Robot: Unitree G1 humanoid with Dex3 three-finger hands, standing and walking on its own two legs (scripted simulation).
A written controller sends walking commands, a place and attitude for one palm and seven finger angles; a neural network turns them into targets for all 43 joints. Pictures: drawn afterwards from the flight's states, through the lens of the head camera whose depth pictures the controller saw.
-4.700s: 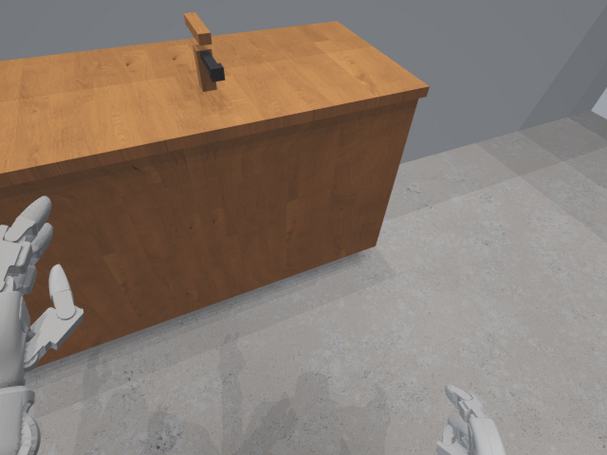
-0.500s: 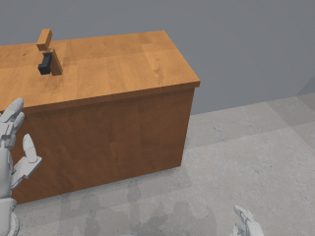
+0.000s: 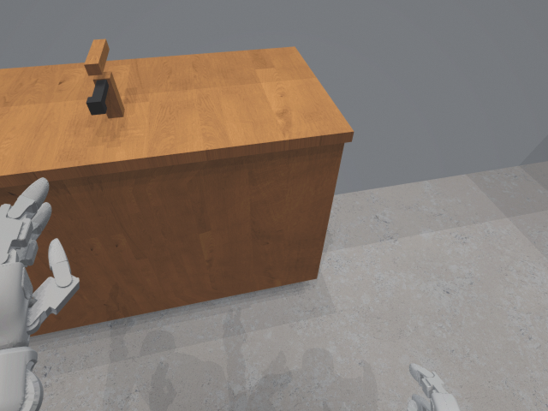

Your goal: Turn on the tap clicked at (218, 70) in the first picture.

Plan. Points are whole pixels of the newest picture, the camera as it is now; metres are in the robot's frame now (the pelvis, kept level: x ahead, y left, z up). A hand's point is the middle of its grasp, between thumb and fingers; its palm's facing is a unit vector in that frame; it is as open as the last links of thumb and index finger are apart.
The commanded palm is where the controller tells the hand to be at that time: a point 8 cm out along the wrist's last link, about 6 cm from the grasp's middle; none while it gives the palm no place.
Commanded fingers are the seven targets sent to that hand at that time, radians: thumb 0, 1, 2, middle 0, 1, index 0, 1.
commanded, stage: come to a stop and stand still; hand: left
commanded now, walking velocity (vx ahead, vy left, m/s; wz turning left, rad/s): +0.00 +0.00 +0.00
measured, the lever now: (96, 105) +0.63 +0.43 +0.12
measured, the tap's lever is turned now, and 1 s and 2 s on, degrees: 0 0 0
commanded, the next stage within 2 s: look again from close up in 0.36 s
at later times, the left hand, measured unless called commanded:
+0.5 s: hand (63, 247) +0.24 +0.27 +0.17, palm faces +0.41 -0.79 -0.45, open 7.4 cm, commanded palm +0.18 +0.29 +0.18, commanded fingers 0.00 0.90 0.90 -0.20 -0.30 -0.20 -0.30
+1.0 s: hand (73, 200) +0.31 +0.29 +0.17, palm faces +0.40 -0.86 -0.31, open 7.4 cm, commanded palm +0.25 +0.32 +0.18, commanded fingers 0.00 0.90 0.90 -0.20 -0.30 -0.20 -0.30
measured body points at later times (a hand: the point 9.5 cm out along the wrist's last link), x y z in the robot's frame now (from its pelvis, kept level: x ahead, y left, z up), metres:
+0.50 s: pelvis +0.02 +0.01 +0.00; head +0.03 +0.02 +0.45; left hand +0.22 +0.31 +0.19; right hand +0.18 -0.21 -0.08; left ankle +0.08 +0.12 -0.73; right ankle +0.04 -0.10 -0.73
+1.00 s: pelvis +0.08 +0.04 +0.00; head +0.10 +0.07 +0.45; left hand +0.28 +0.33 +0.19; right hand +0.27 -0.18 -0.06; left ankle +0.08 +0.12 -0.73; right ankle +0.04 -0.10 -0.73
